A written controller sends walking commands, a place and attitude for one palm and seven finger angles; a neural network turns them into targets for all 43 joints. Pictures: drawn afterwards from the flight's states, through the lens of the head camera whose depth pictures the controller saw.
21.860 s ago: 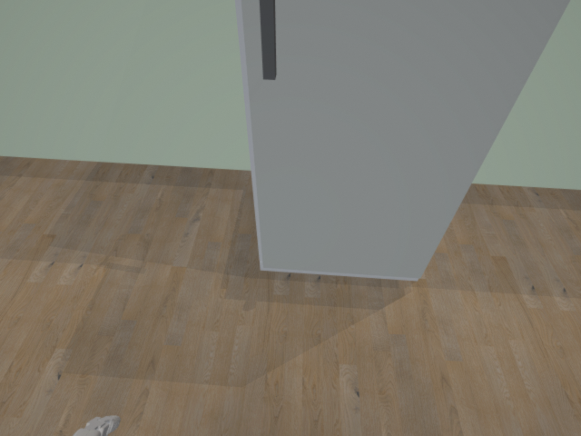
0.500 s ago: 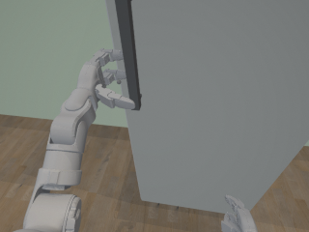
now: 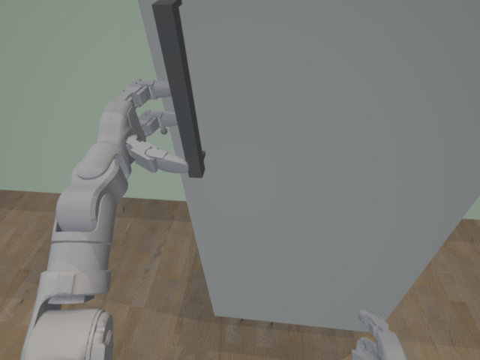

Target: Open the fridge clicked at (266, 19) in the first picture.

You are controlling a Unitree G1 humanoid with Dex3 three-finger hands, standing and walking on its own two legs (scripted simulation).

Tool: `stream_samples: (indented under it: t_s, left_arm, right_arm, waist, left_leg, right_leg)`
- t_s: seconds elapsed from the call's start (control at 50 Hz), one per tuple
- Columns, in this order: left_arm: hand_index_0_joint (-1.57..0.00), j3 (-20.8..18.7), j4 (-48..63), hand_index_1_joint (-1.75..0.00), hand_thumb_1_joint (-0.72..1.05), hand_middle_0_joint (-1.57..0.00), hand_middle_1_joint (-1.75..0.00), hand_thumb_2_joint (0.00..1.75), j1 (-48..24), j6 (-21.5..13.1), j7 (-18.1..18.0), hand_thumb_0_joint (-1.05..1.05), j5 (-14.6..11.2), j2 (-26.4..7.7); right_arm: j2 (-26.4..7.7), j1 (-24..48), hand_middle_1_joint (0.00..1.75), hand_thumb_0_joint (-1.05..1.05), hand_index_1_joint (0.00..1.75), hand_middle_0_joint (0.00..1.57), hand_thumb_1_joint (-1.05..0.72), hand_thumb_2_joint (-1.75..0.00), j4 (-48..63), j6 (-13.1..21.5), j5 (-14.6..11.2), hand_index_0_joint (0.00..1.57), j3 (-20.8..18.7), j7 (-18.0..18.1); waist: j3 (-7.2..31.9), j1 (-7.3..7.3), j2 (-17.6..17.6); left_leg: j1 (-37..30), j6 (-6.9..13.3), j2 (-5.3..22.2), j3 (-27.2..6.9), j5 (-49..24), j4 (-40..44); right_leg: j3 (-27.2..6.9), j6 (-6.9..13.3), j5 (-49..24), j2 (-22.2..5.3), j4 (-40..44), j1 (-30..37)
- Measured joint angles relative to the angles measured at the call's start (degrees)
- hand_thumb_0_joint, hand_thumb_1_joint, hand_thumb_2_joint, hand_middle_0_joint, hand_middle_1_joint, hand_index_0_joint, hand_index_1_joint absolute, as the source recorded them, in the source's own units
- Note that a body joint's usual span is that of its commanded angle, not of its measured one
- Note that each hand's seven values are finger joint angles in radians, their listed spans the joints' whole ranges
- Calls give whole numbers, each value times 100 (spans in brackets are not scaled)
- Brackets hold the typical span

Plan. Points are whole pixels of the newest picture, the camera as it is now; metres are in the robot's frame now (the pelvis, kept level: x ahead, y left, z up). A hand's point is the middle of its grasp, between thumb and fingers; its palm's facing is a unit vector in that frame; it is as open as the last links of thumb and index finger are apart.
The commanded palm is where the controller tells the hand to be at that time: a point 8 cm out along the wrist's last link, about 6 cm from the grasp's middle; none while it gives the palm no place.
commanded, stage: move the hooked fingers beside the handle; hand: left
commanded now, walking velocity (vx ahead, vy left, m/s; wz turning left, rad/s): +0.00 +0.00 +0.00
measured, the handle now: (188, 99) +0.44 +0.11 +0.26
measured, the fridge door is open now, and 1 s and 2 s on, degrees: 0 0 0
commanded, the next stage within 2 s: none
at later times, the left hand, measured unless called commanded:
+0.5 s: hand (153, 136) +0.37 +0.15 +0.23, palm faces -0.03 -1.00 -0.04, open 14.0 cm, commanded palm +0.35 +0.21 +0.25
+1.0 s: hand (141, 128) +0.37 +0.17 +0.25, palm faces -0.04 -1.00 -0.04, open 14.0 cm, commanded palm +0.35 +0.23 +0.25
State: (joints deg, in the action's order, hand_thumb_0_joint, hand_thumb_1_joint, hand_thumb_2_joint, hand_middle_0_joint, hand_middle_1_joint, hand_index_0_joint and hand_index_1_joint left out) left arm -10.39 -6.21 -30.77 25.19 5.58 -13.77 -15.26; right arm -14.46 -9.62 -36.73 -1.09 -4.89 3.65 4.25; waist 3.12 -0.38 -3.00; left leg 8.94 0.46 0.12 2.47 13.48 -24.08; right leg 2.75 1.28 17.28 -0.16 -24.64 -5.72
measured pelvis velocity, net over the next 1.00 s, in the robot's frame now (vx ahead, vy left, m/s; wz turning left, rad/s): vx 0.00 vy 0.00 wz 0.01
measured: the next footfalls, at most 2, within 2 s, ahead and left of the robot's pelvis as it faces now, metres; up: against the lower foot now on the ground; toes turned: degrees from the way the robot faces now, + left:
none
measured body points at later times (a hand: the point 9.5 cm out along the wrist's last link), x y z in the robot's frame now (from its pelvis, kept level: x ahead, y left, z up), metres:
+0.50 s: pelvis +0.00 -0.01 +0.00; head -0.02 -0.03 +0.45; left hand +0.37 +0.21 +0.24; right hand +0.20 -0.23 -0.08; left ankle -0.01 +0.12 -0.74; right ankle -0.04 -0.10 -0.74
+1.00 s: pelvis +0.00 +0.00 +0.00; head -0.02 -0.02 +0.45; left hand +0.37 +0.22 +0.25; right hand +0.18 -0.23 -0.09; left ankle -0.01 +0.12 -0.74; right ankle -0.04 -0.10 -0.74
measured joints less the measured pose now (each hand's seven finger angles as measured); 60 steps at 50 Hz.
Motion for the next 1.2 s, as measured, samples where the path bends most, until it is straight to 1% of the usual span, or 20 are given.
stream_samples:
  t_s: [0.12,0.22,0.3,0.36,0.46,0.52,0.58,0.66,0.7,0.76,0.84,0.94,1.0,1.06,1.12,1.2]
  left_arm:
    - [-31,-88,-31,-120,-50,-31,-120,30,88,174,51,-1,2,-131]
    - [-31,-156,26,-120,-50,-30,-120,30,135,68,136,-1,-12,-223]
    - [-30,-143,98,-120,-50,-30,-120,30,110,-34,244,-1,-34,-231]
    - [-30,-106,-36,-120,-50,-30,-120,30,21,5,325,-1,-79,-224]
    - [-31,-130,-338,-120,-50,-31,-120,30,-41,126,353,-1,-85,-280]
    - [-31,-192,-415,-120,-50,-31,-120,30,-33,52,342,-1,-57,-334]
    - [-31,-272,-416,-120,-50,-31,-120,30,-35,-109,358,-1,-32,-394]
    - [-31,-375,-386,-120,-50,-30,-120,30,-46,-266,456,-1,-33,-484]
    - [-30,-394,-436,-120,-50,-30,-120,30,-54,-274,534,-1,-60,-528]
    - [-30,-372,-581,-120,-50,-30,-120,30,-82,-183,617,-1,-84,-570]
    - [-30,-281,-613,-120,-50,-30,-120,30,-42,-104,615,-1,-75,-521]
    - [-30,-258,-416,-120,-50,-30,-120,30,-21,-260,527,-1,-65,-409]
    - [-31,-320,-416,-120,-50,-31,-120,30,-112,-340,488,-1,-67,-423]
    - [-31,-408,-598,-120,-50,-31,-120,30,-230,-280,498,-1,-59,-518]
    - [-31,-429,-797,-120,-50,-31,-120,30,-240,-148,533,-1,-32,-615]
    - [-30,-331,-755,-120,-50,-30,-120,30,-62,-93,584,-1,-15,-582]
  right_arm:
    - [-23,59,30,1,30,20,-91,-90,39,-28,-16,20,-4,16]
    - [-31,96,30,1,30,20,-91,-90,77,24,-13,20,-7,45]
    - [-48,122,30,1,30,20,-91,-90,77,59,-25,20,-13,53]
    - [-53,155,30,1,30,20,-91,-90,53,56,-41,20,-6,52]
    - [-26,194,30,1,30,20,-91,-90,72,29,-49,20,20,50]
    - [-6,173,30,1,30,20,-91,-90,98,42,-32,20,30,58]
    - [0,114,30,1,30,20,-91,-90,103,68,-18,20,31,65]
    - [-27,12,30,1,30,20,-91,-90,78,88,-21,20,17,66]
    - [-48,-37,30,1,30,20,-91,-90,55,80,-43,20,8,71]
    - [-84,-76,30,1,30,20,-91,-90,27,73,-74,20,-9,75]
    - [-109,-84,30,1,30,20,-91,-90,30,107,-82,20,-33,93]
    - [-68,-50,30,1,30,20,-91,-90,42,184,-33,20,-19,102]
    - [-24,-31,30,1,30,20,-91,-90,30,202,-13,20,11,89]
    - [10,-28,30,1,30,20,-91,-90,33,174,-31,20,33,67]
    - [1,-51,30,1,30,20,-91,-90,72,125,-63,20,33,49]
    - [-55,-77,30,1,30,20,-91,-90,114,121,-75,20,0,61]
  waist:
    - [1,2,-8]
    - [-30,-27,10]
    - [-18,-71,-6]
    - [22,-83,-28]
    - [39,-45,-38]
    - [-2,-21,-14]
    - [-38,-12,13]
    - [-29,-15,14]
    - [6,-20,6]
    - [35,-23,-13]
    - [2,-17,-31]
    - [-75,-6,-4]
    - [-54,2,15]
    - [11,12,24]
    - [60,17,11]
    - [15,2,-21]
  left_leg:
    - [13,-21,20,-22,23,-24]
    - [10,-37,23,-57,18,-17]
    - [15,-43,21,-83,31,-40]
    - [43,-40,12,-105,42,-68]
    - [87,-36,8,-102,37,-78]
    - [89,-35,11,-90,24,-62]
    - [82,-36,16,-80,18,-50]
    - [67,-28,15,-66,26,-44]
    - [71,-20,11,-64,35,-51]
    - [102,-6,1,-67,53,-89]
    - [135,18,-21,-66,53,-113]
    - [116,36,-39,-44,28,-82]
    - [100,37,-37,-27,23,-61]
    - [110,36,-28,-12,29,-58]
    - [140,37,-22,-7,38,-71]
    - [169,50,-31,-23,46,-100]
  right_leg:
    - [20,24,24,21,-12,-2]
    - [54,40,35,27,-8,12]
    - [79,45,47,27,-9,27]
    - [102,41,61,18,-28,11]
    - [98,37,66,13,-57,-43]
    - [86,39,55,16,-55,-56]
    - [75,41,43,21,-39,-51]
    - [61,33,31,20,-11,-31]
    - [59,22,31,16,-2,-27]
    - [62,7,37,5,-16,-45]
    - [62,-13,36,-18,-39,-76]
    - [41,-27,18,-36,-34,-75]
    - [23,-32,7,-34,-15,-67]
    - [7,-35,1,-26,-3,-79]
    - [2,-37,-2,-21,2,-102]
    - [18,-46,-3,-29,0,-111]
